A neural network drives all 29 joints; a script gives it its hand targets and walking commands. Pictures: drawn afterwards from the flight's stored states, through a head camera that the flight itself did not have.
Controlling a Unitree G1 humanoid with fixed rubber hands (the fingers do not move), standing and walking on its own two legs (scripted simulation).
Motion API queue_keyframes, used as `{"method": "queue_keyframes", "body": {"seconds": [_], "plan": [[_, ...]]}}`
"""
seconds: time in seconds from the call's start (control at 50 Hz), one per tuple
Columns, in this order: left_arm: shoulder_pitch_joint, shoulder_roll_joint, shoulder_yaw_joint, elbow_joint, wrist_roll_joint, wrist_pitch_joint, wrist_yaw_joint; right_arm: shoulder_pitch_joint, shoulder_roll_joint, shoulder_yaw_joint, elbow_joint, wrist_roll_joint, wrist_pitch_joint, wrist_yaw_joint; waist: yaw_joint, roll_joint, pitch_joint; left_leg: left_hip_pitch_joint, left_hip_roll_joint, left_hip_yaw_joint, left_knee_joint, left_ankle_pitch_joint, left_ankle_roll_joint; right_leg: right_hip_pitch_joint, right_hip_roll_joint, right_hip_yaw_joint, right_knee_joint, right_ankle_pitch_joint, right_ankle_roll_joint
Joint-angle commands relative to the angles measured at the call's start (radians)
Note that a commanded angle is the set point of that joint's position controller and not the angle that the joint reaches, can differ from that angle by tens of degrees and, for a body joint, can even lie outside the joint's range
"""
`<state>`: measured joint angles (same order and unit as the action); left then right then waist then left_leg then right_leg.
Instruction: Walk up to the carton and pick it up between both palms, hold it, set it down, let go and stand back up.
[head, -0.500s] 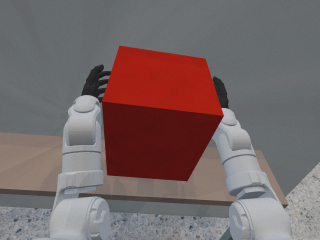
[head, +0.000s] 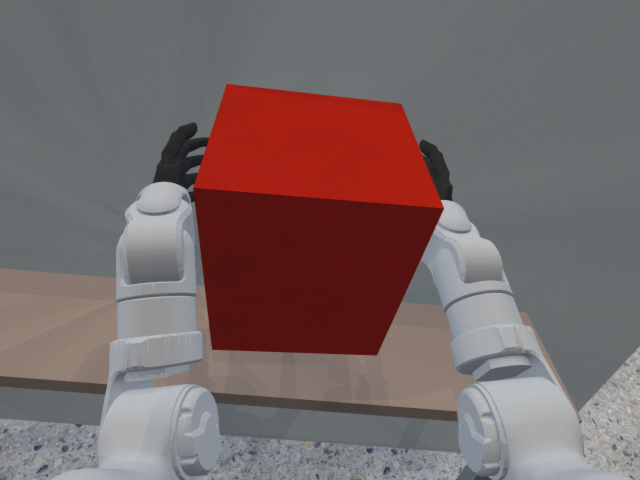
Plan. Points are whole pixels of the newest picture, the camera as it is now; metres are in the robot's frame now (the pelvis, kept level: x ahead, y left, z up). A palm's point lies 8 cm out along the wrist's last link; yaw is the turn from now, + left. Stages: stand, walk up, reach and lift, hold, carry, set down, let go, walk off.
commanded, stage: hold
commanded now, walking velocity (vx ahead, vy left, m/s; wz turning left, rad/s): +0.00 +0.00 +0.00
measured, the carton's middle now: (306, 227) +0.37 +0.01 +0.20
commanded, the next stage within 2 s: none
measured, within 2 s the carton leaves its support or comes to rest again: neither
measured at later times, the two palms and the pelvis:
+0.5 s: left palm (176, 188) +0.36 +0.16 +0.25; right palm (434, 203) +0.37 -0.14 +0.24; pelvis +0.00 +0.00 +0.00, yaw +0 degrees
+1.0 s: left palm (178, 189) +0.36 +0.16 +0.24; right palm (436, 205) +0.37 -0.15 +0.23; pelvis +0.00 +0.00 +0.00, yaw +0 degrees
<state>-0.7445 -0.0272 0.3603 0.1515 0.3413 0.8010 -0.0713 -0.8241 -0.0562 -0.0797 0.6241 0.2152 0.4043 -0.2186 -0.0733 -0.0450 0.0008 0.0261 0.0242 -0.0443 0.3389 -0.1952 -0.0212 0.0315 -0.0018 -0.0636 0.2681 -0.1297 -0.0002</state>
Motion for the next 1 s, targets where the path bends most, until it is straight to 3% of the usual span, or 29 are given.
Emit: {"method": "queue_keyframes", "body": {"seconds": [0.0,0.18,0.5,0.98], "plan": [[-0.627,-0.53,-0.465,0.012,-0.14,-0.044,-0.12,-0.79,0.596,0.348,-0.285,0.087,-0.04,0.092,-0.023,0.066,-0.297,-0.082,-0.073,0.082,-0.055,0.169,-0.005,0.152,0.069,-0.017,-0.009,0.074,0.036],[-0.621,-0.517,-0.438,0.013,-0.134,-0.048,-0.122,-0.806,0.615,0.393,-0.315,0.122,-0.039,0.081,0.003,0.043,-0.332,-0.056,-0.082,0.079,-0.036,0.228,0.004,0.165,0.073,-0.016,-0.005,0.136,0.045],[-0.624,-0.53,-0.472,-0.021,-0.147,-0.04,-0.126,-0.776,0.598,0.381,-0.318,0.126,-0.022,0.076,-0.021,0.07,-0.307,-0.057,-0.076,0.075,-0.039,0.233,-0.015,0.15,0.074,-0.017,-0.006,0.114,0.039],[-0.608,-0.525,-0.474,-0.037,-0.144,-0.035,-0.123,-0.771,0.599,0.396,-0.338,0.128,-0.023,0.077,-0.013,0.06,-0.309,-0.047,-0.076,0.077,-0.036,0.242,-0.01,0.154,0.074,-0.016,-0.007,0.128,0.04]]}}
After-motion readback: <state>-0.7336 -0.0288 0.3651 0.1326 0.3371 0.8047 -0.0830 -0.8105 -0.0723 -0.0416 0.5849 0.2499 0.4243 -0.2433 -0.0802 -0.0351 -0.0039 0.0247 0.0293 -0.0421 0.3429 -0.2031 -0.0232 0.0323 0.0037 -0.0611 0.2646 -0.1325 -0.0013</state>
